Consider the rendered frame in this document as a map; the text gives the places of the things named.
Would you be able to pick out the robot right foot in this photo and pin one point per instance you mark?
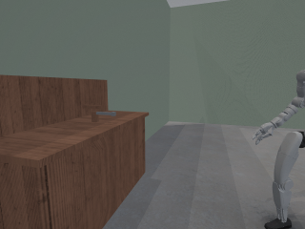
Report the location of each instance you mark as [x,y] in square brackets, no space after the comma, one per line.
[277,224]

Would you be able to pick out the robot right upper arm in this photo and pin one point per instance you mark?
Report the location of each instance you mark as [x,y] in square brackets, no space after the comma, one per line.
[300,89]

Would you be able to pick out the right robot thigh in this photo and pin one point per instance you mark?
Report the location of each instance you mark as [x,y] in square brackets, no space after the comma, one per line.
[285,159]

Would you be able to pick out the tap lever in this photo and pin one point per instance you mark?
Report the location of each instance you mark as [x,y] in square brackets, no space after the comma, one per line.
[106,113]

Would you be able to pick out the robot right forearm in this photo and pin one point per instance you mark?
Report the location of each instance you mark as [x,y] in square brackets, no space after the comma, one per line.
[284,116]

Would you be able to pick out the counter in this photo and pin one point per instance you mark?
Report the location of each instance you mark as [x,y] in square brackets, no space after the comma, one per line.
[62,166]

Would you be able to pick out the right robot hand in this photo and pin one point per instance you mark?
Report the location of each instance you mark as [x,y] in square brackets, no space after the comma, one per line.
[267,129]

